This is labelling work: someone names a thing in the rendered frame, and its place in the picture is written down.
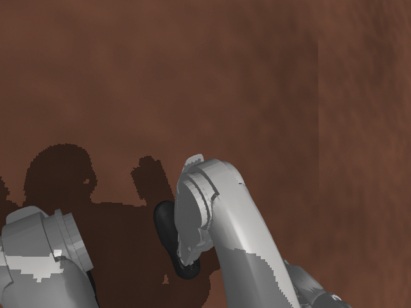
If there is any right robot hand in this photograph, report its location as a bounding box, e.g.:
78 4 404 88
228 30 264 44
282 258 327 308

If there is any right robot foot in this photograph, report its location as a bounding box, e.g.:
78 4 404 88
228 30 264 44
153 200 200 280

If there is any right robot arm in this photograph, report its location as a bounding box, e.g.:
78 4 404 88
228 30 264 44
312 293 352 308

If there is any left robot foot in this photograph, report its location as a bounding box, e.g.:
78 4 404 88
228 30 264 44
87 270 100 308

